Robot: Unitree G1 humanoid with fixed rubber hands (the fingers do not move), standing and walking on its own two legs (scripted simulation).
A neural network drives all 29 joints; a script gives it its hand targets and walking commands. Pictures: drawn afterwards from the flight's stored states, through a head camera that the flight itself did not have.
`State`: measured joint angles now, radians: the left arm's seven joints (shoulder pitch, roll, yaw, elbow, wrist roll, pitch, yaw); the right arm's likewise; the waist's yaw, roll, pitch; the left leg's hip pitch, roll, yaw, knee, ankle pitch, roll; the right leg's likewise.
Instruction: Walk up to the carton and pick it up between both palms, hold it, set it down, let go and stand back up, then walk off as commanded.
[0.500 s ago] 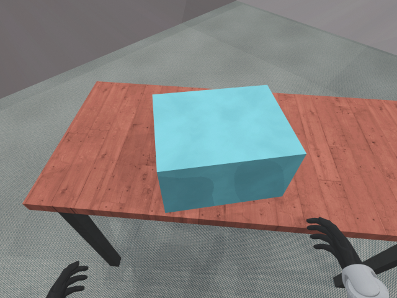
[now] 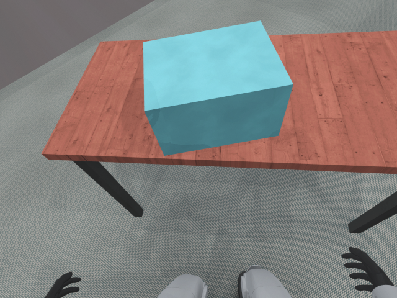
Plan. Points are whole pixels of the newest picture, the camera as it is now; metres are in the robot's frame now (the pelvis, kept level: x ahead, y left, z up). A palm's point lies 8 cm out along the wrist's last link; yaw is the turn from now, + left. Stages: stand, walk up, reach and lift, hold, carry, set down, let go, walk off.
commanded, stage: walk off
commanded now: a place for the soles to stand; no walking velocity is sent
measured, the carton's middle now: (211, 89) +0.58 +0.01 +0.02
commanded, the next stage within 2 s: stand in 1.78 s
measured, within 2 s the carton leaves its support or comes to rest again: neither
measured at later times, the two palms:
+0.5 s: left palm out of the picture -0.08 +0.38 -0.10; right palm out of the picture -0.05 -0.28 -0.07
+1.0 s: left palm out of the picture -0.05 +0.33 -0.06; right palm out of the picture -0.01 -0.32 -0.10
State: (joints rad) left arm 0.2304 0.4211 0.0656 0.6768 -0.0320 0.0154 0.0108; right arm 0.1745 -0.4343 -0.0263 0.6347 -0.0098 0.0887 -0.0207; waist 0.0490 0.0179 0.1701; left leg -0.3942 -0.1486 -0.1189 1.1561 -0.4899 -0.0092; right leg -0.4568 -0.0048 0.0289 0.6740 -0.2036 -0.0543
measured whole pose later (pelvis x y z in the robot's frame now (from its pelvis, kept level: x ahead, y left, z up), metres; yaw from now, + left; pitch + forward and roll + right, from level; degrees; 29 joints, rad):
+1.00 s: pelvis -0.10 -0.01 +0.00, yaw -2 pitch -2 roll +0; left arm 0.38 0.42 0.09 0.73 -0.03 -0.03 0.01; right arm 0.26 -0.43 -0.03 0.73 -0.02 0.03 0.00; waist 0.03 0.06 0.09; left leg -0.42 -0.04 -0.10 0.76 -0.34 0.01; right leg -0.11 0.07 0.09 0.60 -0.45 -0.05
